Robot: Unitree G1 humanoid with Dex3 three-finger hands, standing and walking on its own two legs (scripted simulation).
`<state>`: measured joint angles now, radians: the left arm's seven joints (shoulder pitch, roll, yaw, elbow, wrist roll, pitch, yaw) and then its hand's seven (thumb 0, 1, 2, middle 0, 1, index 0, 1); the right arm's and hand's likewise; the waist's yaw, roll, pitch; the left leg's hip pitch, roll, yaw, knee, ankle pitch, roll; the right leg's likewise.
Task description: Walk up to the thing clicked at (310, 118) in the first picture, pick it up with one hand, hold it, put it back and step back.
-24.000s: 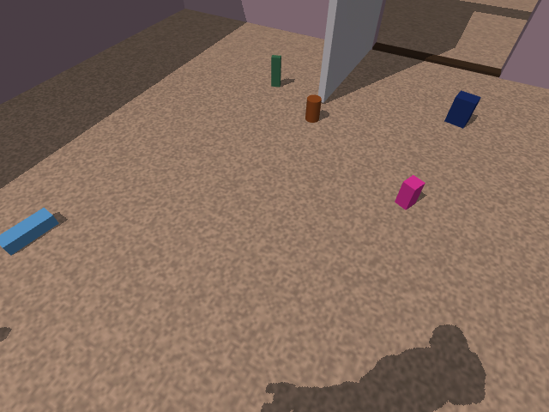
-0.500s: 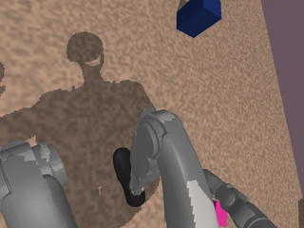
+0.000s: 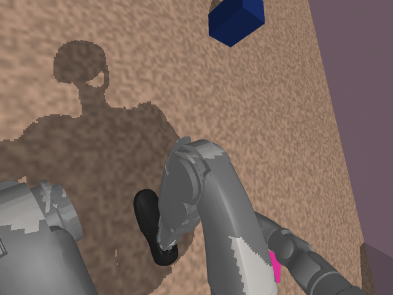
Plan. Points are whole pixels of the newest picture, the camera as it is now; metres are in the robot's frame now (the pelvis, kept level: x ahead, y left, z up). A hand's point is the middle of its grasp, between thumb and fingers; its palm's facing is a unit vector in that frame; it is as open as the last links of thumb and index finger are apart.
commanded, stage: open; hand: left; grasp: from the side
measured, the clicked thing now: out of the picture +0.44 +0.30 -0.22
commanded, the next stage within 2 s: withdraw in 0.38 s
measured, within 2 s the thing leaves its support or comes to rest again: neither
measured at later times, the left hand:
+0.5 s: hand out of the picture +0.44 +0.31 -0.17, palm faces +0.45 -0.89 +0.01, open 16.3 cm
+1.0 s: hand out of the picture +0.41 +0.38 -0.09, palm faces +0.41 -0.91 -0.04, open 17.7 cm
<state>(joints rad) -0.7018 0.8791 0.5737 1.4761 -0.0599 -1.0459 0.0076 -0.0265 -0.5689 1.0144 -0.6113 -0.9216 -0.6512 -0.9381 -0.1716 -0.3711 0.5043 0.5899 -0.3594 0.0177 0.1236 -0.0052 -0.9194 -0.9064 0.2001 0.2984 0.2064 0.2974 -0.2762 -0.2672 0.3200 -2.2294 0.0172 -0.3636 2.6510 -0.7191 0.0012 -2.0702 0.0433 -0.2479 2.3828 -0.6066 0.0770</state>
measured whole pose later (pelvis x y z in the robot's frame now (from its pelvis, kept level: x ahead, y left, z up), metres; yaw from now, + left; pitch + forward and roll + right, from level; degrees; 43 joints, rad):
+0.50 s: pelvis +0.00 +0.00 +0.00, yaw -1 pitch +14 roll -18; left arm -0.73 0.90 0.56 1.51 -0.09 -1.08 -0.02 -0.02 -0.58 0.16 -0.32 -0.22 -0.31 -0.22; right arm -0.17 -0.38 0.52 0.56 -0.35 0.04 0.12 -0.01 -0.92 -0.90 0.20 0.30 0.21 0.30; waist -0.28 -0.27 0.31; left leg -2.23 0.03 -0.37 2.65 -0.71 0.01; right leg -2.07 0.05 -0.25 2.37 -0.59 0.08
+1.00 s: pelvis +0.00 +0.00 +0.02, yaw +2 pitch +19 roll -16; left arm -0.67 0.83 0.56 1.22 -0.13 -0.81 -0.21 -0.01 -0.60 0.04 -0.05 -0.02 -0.05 -0.01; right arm -0.06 -0.36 0.35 0.58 -0.21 0.05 0.10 0.00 -0.88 -0.90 0.20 0.30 0.21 0.30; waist -0.20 -0.15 0.14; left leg -2.25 0.03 -0.28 2.57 -0.69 0.03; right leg -2.10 0.02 -0.20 2.34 -0.61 0.06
